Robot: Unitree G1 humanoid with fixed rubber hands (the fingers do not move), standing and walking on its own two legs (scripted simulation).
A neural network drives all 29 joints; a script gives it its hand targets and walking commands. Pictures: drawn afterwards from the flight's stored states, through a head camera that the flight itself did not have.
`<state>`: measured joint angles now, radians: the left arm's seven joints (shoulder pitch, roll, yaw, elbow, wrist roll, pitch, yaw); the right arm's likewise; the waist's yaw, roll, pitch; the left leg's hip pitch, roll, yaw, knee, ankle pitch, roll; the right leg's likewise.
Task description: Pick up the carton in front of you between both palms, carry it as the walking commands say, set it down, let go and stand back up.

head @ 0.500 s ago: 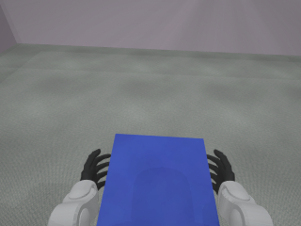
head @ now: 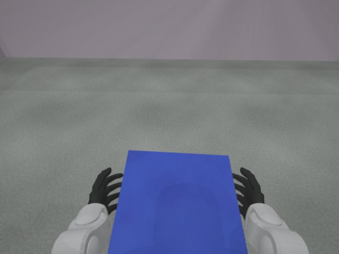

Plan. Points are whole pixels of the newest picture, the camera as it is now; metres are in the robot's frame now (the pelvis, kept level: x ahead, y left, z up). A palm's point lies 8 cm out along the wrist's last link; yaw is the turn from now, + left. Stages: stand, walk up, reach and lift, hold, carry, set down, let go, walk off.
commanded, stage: carry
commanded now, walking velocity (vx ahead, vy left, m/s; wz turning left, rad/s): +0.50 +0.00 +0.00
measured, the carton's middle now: (174, 222) +0.22 +0.00 +0.02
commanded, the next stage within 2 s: none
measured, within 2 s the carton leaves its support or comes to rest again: neither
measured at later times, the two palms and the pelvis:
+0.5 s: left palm (121, 108) +0.54 +0.16 +0.10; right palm (217, 107) +0.54 -0.14 +0.11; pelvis +0.32 +0.01 +0.00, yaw -1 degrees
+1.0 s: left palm (129, 77) +0.72 +0.16 +0.11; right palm (209, 78) +0.72 -0.14 +0.11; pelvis +0.50 +0.01 +0.02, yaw -1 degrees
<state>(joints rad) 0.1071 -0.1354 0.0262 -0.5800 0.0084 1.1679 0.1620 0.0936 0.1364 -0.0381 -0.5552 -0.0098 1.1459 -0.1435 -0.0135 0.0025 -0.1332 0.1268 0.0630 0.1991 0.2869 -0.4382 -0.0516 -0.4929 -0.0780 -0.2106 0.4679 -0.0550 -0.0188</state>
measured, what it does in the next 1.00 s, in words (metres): walks ahead: left foot, then right foot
